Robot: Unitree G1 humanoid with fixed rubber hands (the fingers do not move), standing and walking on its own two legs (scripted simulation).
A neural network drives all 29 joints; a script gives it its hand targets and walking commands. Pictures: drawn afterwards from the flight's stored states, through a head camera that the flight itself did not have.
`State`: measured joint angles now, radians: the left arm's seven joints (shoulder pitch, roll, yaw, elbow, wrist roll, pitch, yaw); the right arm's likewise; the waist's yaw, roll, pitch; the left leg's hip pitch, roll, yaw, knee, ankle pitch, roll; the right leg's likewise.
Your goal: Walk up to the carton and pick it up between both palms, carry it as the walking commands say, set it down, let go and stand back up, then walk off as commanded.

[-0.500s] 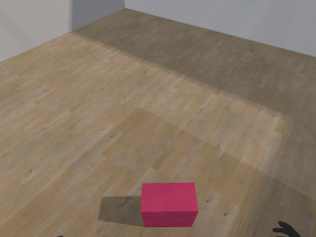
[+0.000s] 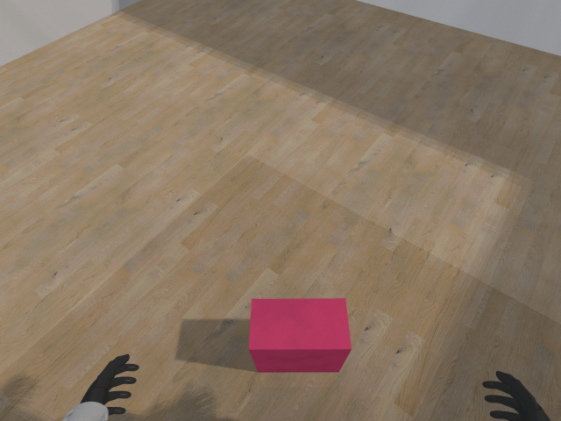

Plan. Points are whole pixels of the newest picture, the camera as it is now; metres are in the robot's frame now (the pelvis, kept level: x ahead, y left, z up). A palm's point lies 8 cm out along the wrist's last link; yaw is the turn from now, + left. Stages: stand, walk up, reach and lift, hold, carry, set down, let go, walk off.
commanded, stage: reach and lift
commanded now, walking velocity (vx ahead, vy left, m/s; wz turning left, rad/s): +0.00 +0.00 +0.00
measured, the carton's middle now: (298, 338) +0.40 -0.01 -0.62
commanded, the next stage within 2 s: none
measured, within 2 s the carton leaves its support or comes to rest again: neither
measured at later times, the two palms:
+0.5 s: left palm (150, 348) +0.25 +0.26 -0.14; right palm (468, 360) +0.23 -0.27 -0.13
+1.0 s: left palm (190, 290) +0.38 +0.22 -0.19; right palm (423, 300) +0.35 -0.25 -0.19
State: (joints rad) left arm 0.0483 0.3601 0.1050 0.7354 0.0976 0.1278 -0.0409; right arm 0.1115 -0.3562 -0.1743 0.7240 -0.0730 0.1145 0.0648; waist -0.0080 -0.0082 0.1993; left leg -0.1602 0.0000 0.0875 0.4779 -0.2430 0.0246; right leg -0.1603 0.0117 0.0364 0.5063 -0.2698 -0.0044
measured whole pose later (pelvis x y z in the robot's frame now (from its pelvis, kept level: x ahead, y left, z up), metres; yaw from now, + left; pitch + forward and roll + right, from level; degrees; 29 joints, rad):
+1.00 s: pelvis -0.07 -0.01 -0.11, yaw +2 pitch +29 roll +0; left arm -0.90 0.35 0.23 0.92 0.00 0.19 -0.06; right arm -0.77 -0.27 -0.26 0.78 0.06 0.18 0.00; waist -0.06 0.00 0.06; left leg -1.28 0.00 0.02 1.11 -0.34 0.01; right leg -1.27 0.01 -0.02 1.13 -0.38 -0.02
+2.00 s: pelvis -0.09 -0.01 -0.31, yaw +2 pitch +43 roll -1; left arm -1.18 0.39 0.22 0.93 -0.09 0.17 0.01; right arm -1.07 -0.36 -0.29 0.84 0.15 0.15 0.01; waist -0.05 0.01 0.05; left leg -2.10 -0.02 0.01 1.85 -0.51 0.02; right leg -2.08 0.02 -0.01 1.87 -0.55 0.00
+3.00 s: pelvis -0.11 -0.01 -0.40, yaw +1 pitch +34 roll -1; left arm -1.35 0.40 0.10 1.12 -0.21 0.05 0.08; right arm -1.27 -0.36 -0.14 1.06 0.24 0.05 -0.09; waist -0.03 0.00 0.33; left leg -2.23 0.00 0.01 2.17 -0.54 0.02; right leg -2.21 0.02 -0.03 2.19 -0.57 -0.01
